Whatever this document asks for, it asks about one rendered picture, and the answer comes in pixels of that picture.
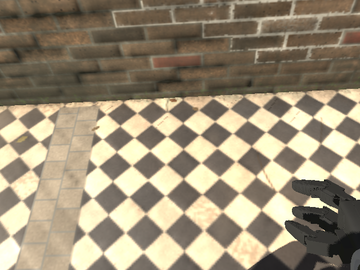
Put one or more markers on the right robot hand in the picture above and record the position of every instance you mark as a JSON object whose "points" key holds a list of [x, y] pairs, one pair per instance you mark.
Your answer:
{"points": [[342, 230]]}

